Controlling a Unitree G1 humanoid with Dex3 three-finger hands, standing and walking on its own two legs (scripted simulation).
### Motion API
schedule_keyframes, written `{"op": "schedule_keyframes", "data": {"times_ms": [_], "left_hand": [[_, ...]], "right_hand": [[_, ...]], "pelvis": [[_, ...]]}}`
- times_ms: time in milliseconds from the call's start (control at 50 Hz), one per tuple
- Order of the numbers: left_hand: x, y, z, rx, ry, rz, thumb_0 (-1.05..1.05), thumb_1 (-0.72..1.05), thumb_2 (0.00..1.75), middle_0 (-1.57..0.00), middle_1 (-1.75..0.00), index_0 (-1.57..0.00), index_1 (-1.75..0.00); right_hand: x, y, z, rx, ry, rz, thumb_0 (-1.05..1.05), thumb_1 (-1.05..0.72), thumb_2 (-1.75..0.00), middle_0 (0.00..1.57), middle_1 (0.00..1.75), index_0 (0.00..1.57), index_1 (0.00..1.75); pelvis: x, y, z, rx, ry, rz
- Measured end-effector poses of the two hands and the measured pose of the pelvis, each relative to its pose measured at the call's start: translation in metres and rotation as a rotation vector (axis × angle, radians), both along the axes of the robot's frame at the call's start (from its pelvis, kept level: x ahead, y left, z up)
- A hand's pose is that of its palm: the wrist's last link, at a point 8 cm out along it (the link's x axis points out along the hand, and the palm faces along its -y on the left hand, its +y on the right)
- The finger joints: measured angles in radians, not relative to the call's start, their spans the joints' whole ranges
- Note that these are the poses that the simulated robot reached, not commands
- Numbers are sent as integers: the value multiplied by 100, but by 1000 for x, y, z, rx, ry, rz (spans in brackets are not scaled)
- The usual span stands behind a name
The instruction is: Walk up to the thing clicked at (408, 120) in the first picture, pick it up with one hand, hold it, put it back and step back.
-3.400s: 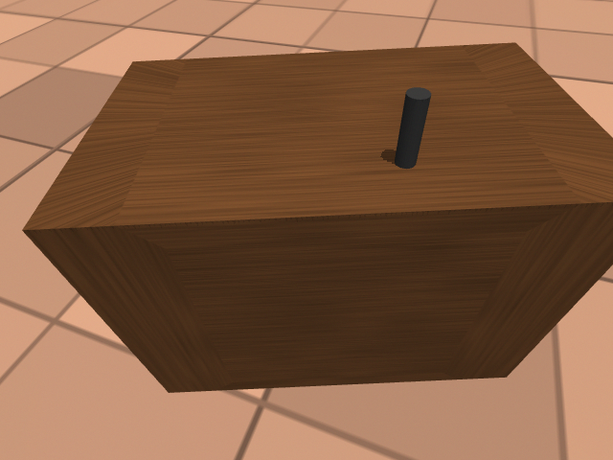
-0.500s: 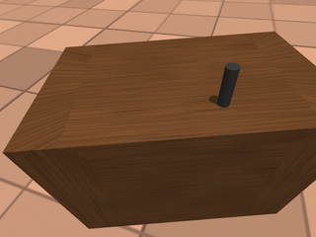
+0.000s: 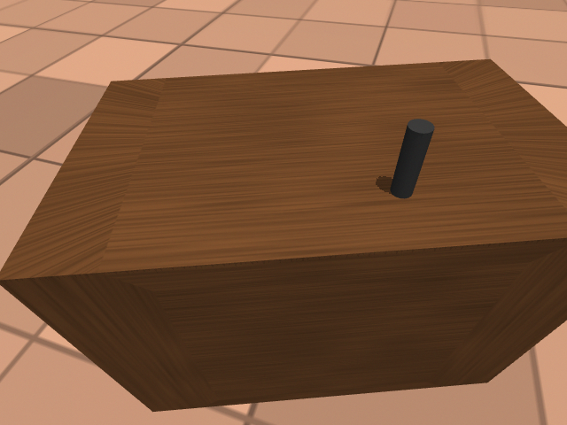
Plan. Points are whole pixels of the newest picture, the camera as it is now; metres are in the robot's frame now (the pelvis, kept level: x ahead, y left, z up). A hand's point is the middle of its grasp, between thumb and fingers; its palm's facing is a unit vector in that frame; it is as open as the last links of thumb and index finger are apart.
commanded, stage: walk up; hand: right
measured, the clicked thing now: (410, 161) +0.52 -0.20 +0.09
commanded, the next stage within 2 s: stand in 0.36 s
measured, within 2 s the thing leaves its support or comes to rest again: neither
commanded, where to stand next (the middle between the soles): +0.07 +0.00 m, yaw +1 degrees
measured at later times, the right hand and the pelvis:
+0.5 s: hand out of the picture +0.08 -0.26 -0.15, palm faces -0.01 +0.94 -0.33, open 7.4 cm; pelvis +0.00 -0.01 +0.00, yaw +0 degrees
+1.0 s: hand out of the picture +0.07 -0.26 -0.15, palm faces -0.02 +0.94 -0.33, open 7.4 cm; pelvis -0.01 -0.01 +0.00, yaw +0 degrees
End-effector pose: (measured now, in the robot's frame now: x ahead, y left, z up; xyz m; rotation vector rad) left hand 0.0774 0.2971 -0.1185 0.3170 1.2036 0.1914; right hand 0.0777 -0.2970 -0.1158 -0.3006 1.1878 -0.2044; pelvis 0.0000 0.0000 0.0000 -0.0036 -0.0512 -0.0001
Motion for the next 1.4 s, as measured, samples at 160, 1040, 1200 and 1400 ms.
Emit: {"op": "schedule_keyframes", "data": {"times_ms": [160,1040,1200,1400], "left_hand": [[-7,1,3,14,15,11,1,90,90,-21,-30,-20,-30],[-24,-6,-1,-1,44,1,0,90,90,-21,-30,-20,-30],[-28,-4,-2,-2,56,6,0,90,90,-21,-30,-20,-30],[-23,-3,-2,-4,44,3,0,90,90,-21,-30,-20,-30]], "right_hand": [[9,5,-4,24,-7,14,1,-90,-89,20,30,21,30],[-20,-5,-2,3,62,-3,1,-90,-89,20,30,21,30],[-20,-3,-3,2,70,-1,1,-90,-89,20,30,21,30],[-13,-1,-1,-2,52,7,1,-90,-89,20,30,21,30]], "pelvis": [[0,-1,1,0,1,3],[-8,-6,2,1,7,8],[-7,-4,2,1,9,9],[-5,-2,2,3,10,8]]}}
